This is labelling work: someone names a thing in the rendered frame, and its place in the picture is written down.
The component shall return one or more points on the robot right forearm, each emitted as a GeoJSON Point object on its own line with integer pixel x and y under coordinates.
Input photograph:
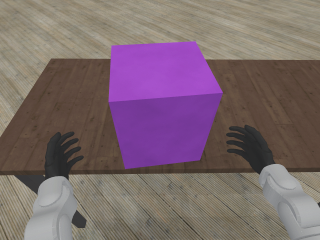
{"type": "Point", "coordinates": [299, 212]}

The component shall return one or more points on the carton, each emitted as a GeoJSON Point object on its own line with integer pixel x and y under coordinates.
{"type": "Point", "coordinates": [163, 99]}

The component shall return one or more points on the robot right hand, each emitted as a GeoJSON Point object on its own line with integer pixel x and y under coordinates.
{"type": "Point", "coordinates": [256, 150]}

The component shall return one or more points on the table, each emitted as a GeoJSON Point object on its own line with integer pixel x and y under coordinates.
{"type": "Point", "coordinates": [279, 98]}

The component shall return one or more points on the robot left hand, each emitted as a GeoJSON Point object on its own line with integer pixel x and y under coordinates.
{"type": "Point", "coordinates": [56, 160]}

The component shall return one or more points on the robot left forearm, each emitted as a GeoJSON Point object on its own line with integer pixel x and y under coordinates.
{"type": "Point", "coordinates": [53, 211]}

